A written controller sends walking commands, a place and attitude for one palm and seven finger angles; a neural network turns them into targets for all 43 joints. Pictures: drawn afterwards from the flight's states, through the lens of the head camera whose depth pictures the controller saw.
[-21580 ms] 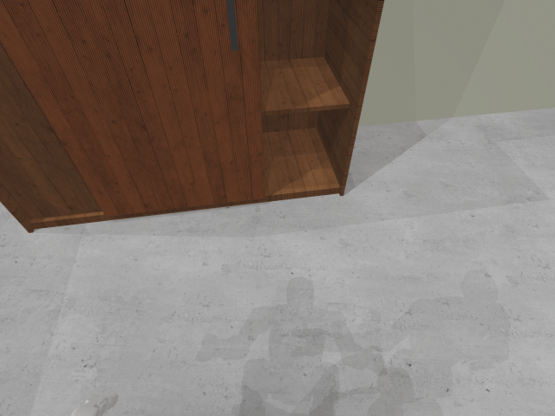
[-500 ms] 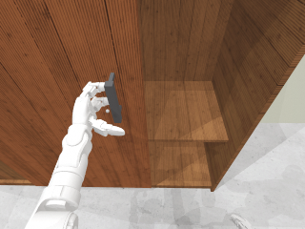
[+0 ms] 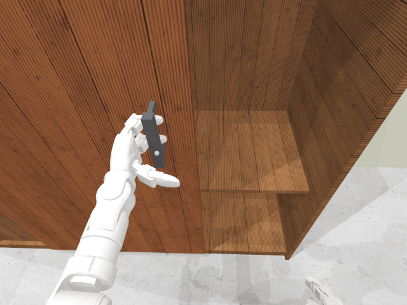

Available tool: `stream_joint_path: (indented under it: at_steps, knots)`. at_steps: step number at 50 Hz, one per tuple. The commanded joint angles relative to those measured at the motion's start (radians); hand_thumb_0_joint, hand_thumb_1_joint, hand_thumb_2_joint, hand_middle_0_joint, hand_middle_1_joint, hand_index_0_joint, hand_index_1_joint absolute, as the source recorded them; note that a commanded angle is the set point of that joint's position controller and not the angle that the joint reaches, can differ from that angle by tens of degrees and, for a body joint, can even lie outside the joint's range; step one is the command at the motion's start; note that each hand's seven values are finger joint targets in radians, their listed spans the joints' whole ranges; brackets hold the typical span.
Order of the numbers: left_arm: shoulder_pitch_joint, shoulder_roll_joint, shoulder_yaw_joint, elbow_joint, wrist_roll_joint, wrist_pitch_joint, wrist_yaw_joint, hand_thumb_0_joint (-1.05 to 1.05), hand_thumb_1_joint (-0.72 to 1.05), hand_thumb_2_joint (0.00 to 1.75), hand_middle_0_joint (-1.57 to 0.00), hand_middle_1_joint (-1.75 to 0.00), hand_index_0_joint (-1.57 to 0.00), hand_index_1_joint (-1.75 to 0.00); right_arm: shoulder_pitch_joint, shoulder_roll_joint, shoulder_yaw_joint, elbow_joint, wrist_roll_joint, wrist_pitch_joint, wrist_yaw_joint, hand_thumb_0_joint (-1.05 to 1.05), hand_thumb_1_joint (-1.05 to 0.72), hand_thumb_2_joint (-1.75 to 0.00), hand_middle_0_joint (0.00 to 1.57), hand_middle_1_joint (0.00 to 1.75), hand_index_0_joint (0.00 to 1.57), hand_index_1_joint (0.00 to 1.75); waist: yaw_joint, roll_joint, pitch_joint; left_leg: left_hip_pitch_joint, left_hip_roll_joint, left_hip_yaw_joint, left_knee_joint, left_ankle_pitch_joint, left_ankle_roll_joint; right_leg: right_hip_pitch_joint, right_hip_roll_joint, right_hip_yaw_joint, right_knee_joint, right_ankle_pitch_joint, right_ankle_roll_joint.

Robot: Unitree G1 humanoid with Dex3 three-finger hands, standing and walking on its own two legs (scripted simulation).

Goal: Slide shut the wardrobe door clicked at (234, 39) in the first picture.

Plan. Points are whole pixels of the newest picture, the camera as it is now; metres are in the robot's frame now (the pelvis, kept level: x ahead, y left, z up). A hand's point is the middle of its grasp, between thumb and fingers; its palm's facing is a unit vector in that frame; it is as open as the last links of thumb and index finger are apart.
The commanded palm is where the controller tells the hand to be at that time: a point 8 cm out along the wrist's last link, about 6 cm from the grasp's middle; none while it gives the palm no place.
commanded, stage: slide the fingers in behind the handle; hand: left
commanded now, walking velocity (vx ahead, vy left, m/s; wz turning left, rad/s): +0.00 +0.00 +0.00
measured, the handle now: (156, 135) +0.44 +0.12 +0.10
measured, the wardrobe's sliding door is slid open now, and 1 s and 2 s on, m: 0.38 0.38 0.38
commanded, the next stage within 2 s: grip the handle and tug to test in 0.44 s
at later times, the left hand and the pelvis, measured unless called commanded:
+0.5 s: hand (157, 157) +0.37 +0.10 +0.11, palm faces +0.00 -1.00 -0.01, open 14.4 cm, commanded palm +0.34 +0.15 +0.11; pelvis +0.00 -0.01 +0.00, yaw +0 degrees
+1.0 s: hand (157, 155) +0.38 +0.10 +0.11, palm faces +0.02 -1.00 -0.02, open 9.7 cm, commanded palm +0.34 +0.15 +0.11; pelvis +0.01 -0.01 +0.00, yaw +0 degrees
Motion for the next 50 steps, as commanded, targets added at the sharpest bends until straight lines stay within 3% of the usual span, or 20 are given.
stream_joint_path:
  at_steps: [1,4,6,7,9,12,13,19,22,23,26,27,28,31,35,36,41,50]
  knots:
    - [-0.328,0.132,0.045,-0.253,-0.002,-0.06,0.012,0.0,-0.5,0.3,-0.3,-1.2,-0.3,-1.2,-0.047,-0.124,-0.042,-0.14,0.002,-0.036,-0.005,0.0,-0.9,-0.9,0.2,0.3,0.2,0.3,0.004,-0.106,-0.265,0.226,-0.025,-0.024,-0.009,0.305,0.039,0.015,-0.004,0.019,-0.063,0.515,0.032]
    - [-0.342,0.119,0.027,-0.304,0.001,-0.069,0.015,0.0,-0.5,0.3,-0.3,-1.2,-0.3,-1.2,-0.056,-0.117,-0.039,-0.146,0.001,-0.037,-0.004,0.0,-0.9,-0.9,0.2,0.3,0.2,0.3,-0.001,-0.075,-0.265,0.245,-0.025,-0.026,-0.007,0.315,0.039,0.007,-0.005,0.02,-0.059,0.524,0.03]
    - [-0.327,0.141,0.045,-0.291,0.001,-0.069,0.016,0.0,-0.5,0.3,-0.3,-1.2,-0.3,-1.2,-0.054,-0.119,-0.04,-0.14,0.0,-0.035,-0.006,0.0,-0.9,-0.9,0.2,0.3,0.2,0.3,0.001,-0.096,-0.254,0.233,-0.023,-0.027,-0.008,0.297,0.039,0.011,-0.004,0.021,-0.068,0.503,0.031]
    - [-0.362,0.123,0.018,-0.315,0.002,-0.073,0.012,0.0,-0.5,0.3,-0.3,-1.2,-0.3,-1.2,-0.06,-0.117,-0.036,-0.143,0.001,-0.035,-0.006,0.0,-0.9,-0.9,0.2,0.3,0.2,0.3,-0.011,-0.075,-0.245,0.238,-0.026,-0.029,-0.011,0.286,0.041,0.0,-0.005,0.023,-0.068,0.495,0.031]
    - [-0.32,0.125,0.033,-0.313,-0.002,-0.071,0.011,0.0,-0.5,0.3,-0.3,-1.2,-0.3,-1.2,-0.062,-0.114,-0.038,-0.145,0.0,-0.036,-0.008,0.0,-0.9,-0.9,0.2,0.3,0.2,0.3,0.003,-0.064,-0.27,0.255,-0.025,-0.027,-0.011,0.3,0.038,0.01,-0.004,0.022,-0.066,0.5,0.029]
    - [-0.326,0.124,0.026,-0.344,-0.006,-0.073,0.008,0.0,-0.5,0.3,-0.3,-1.2,-0.3,-1.2,-0.064,-0.115,-0.039,-0.147,0.001,-0.04,-0.007,0.0,-0.9,-0.9,0.2,0.3,0.2,0.3,0.002,-0.061,-0.29,0.27,-0.024,-0.031,-0.009,0.325,0.037,0.021,-0.005,0.02,-0.062,0.522,0.027]
    - [-0.309,0.097,0.002,-0.348,-0.005,-0.072,0.006,0.0,-0.5,0.3,-0.3,-1.2,-0.3,-1.2,-0.067,-0.111,-0.039,-0.15,0.002,-0.041,-0.006,0.0,-0.9,-0.9,0.2,0.3,0.2,0.3,0.003,-0.047,-0.292,0.28,-0.023,-0.032,-0.01,0.337,0.036,0.016,-0.003,0.016,-0.058,0.522,0.026]
    - [-0.281,0.114,0.018,-0.369,-0.008,-0.077,0.009,0.0,-0.5,0.3,-0.3,-1.2,-0.3,-1.2,-0.069,-0.115,-0.041,-0.153,0.0,-0.045,-0.004,0.0,-0.9,-0.9,0.2,0.3,0.2,0.3,0.005,-0.097,-0.286,0.267,-0.023,-0.027,-0.013,0.344,0.04,0.04,-0.007,0.02,-0.063,0.568,0.032]
    - [-0.266,0.127,0.029,-0.37,-0.006,-0.079,0.01,0.0,-0.5,0.3,-0.3,-1.2,-0.3,-1.2,-0.07,-0.116,-0.042,-0.151,0.0,-0.042,-0.005,0.0,-0.9,-0.9,0.2,0.3,0.2,0.3,0.008,-0.083,-0.277,0.261,-0.025,-0.023,-0.015,0.338,0.039,0.045,-0.007,0.022,-0.064,0.568,0.032]
    - [-0.28,0.101,0.002,-0.385,-0.005,-0.08,0.007,0.0,-0.5,0.3,-0.3,-1.2,-0.3,-1.2,-0.074,-0.113,-0.04,-0.153,0.0,-0.044,-0.003,0.0,-0.9,-0.9,0.2,0.3,0.2,0.3,0.004,-0.066,-0.279,0.27,-0.025,-0.023,-0.016,0.338,0.038,0.038,-0.008,0.021,-0.064,0.561,0.031]
    - [-0.244,0.137,0.034,-0.392,-0.002,-0.08,0.012,0.0,-0.5,0.3,-0.3,-1.2,-0.3,-1.2,-0.07,-0.116,-0.042,-0.151,-0.002,-0.044,-0.004,0.0,-0.9,-0.9,0.2,0.3,0.2,0.3,0.017,-0.061,-0.291,0.272,-0.023,-0.021,-0.014,0.36,0.036,0.061,-0.009,0.023,-0.063,0.582,0.028]
    - [-0.243,0.099,0.0,-0.418,-0.003,-0.081,0.008,0.0,-0.5,0.3,-0.3,-1.2,-0.3,-1.2,-0.076,-0.109,-0.041,-0.16,-0.002,-0.046,-0.001,0.0,-0.9,-0.9,0.2,0.3,0.2,0.3,0.013,-0.05,-0.3,0.281,-0.025,-0.023,-0.016,0.367,0.038,0.059,-0.009,0.019,-0.058,0.59,0.029]
    - [-0.223,0.116,0.024,-0.403,-0.007,-0.078,0.01,0.0,-0.45,0.32,-0.3,-1.21,-0.3,-1.21,-0.074,-0.112,-0.044,-0.159,-0.001,-0.047,-0.002,0.0,-0.9,-0.9,0.2,0.3,0.2,0.3,0.014,-0.085,-0.293,0.277,-0.022,-0.023,-0.013,0.366,0.039,0.058,-0.009,0.02,-0.061,0.6,0.033]
    - [-0.207,0.145,0.045,-0.387,-0.006,-0.071,0.007,0.0,-0.31,0.38,-0.32,-1.23,-0.32,-1.23,-0.075,-0.119,-0.042,-0.152,-0.003,-0.041,-0.006,0.0,-0.9,-0.9,0.2,0.3,0.2,0.3,0.017,-0.105,-0.272,0.251,-0.025,-0.016,-0.017,0.361,0.039,0.08,-0.013,0.025,-0.064,0.636,0.036]
    - [-0.239,0.101,0.007,-0.418,-0.007,-0.068,0.005,0.0,-0.13,0.46,-0.34,-1.25,-0.34,-1.25,-0.079,-0.11,-0.041,-0.156,-0.001,-0.042,-0.005,0.0,-0.9,-0.9,0.2,0.3,0.2,0.3,0.008,-0.042,-0.277,0.29,-0.024,-0.019,-0.014,0.377,0.037,0.045,-0.009,0.02,-0.063,0.601,0.031]
    - [-0.223,0.112,0.013,-0.416,-0.005,-0.066,0.008,0.0,-0.08,0.48,-0.35,-1.26,-0.35,-1.26,-0.076,-0.114,-0.042,-0.154,-0.002,-0.04,-0.005,0.0,-0.9,-0.9,0.2,0.3,0.2,0.3,0.009,-0.07,-0.275,0.285,-0.021,-0.02,-0.014,0.381,0.039,0.053,-0.009,0.02,-0.067,0.606,0.032]
    - [-0.223,0.112,0.006,-0.416,0.0,-0.055,0.01,0.0,0.15,0.58,-0.37,-1.29,-0.37,-1.29,-0.075,-0.116,-0.044,-0.153,-0.003,-0.035,-0.006,0.0,-0.9,-0.9,0.2,0.3,0.2,0.3,0.006,-0.08,-0.279,0.285,-0.022,-0.019,-0.014,0.385,0.039,0.057,-0.01,0.02,-0.065,0.619,0.033]
    - [-0.224,0.072,-0.03,-0.437,0.004,-0.042,0.014,0.0,0.57,0.76,-0.42,-1.35,-0.42,-1.35,-0.077,-0.112,-0.043,-0.162,-0.003,-0.029,-0.005,0.0,-0.9,-0.9,0.2,0.3,0.2,0.3,0.004,-0.064,-0.297,0.314,-0.018,-0.032,-0.008,0.418,0.036,0.035,-0.007,0.009,-0.054,0.602,0.028]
